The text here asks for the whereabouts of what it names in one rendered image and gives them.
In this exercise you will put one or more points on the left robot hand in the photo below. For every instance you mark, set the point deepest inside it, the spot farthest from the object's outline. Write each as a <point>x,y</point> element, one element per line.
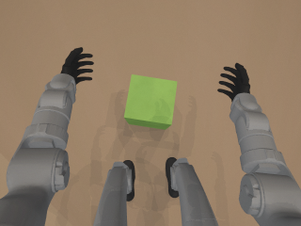
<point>72,64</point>

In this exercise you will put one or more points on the carton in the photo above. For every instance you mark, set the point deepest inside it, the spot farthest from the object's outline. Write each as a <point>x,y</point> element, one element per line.
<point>150,102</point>

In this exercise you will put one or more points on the robot left upper arm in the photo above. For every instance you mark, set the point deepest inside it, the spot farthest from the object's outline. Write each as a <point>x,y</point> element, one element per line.
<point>35,175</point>

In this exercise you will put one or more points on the left robot thigh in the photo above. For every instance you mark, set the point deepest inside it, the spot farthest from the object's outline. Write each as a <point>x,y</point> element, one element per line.
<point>112,208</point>

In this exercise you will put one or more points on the right robot forearm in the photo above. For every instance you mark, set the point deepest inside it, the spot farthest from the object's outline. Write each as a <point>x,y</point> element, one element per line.
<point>257,144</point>

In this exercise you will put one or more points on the left robot shin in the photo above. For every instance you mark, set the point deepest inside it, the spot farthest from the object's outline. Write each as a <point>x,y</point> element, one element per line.
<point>119,164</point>

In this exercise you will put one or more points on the left robot forearm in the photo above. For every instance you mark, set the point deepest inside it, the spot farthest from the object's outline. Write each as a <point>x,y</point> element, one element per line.
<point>52,116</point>

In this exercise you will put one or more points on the right robot hand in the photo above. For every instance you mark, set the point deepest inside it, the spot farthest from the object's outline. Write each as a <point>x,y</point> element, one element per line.
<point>241,81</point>

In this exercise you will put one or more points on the robot right upper arm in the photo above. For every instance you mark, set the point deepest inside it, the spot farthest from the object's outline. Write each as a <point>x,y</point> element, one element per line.
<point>271,199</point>

